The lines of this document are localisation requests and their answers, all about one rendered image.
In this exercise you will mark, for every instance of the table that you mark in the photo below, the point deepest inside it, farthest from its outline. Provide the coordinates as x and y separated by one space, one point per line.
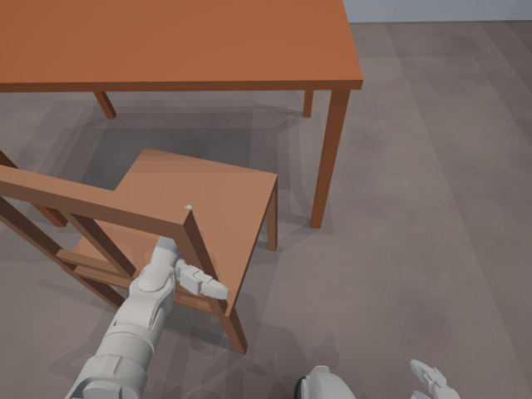
183 45

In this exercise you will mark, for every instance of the right robot thigh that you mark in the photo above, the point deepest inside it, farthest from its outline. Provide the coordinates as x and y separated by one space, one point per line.
322 385

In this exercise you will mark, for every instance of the left robot forearm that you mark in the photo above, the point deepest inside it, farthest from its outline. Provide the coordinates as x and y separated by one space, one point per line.
118 369

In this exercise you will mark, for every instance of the chair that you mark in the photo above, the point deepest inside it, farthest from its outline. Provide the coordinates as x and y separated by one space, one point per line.
121 228

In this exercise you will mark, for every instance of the right robot hand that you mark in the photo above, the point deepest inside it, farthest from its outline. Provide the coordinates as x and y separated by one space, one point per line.
434 382

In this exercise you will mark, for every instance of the right robot shin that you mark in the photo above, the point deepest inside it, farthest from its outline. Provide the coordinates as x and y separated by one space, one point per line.
320 369

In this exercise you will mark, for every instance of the left robot hand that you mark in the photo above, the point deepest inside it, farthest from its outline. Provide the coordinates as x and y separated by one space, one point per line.
190 277

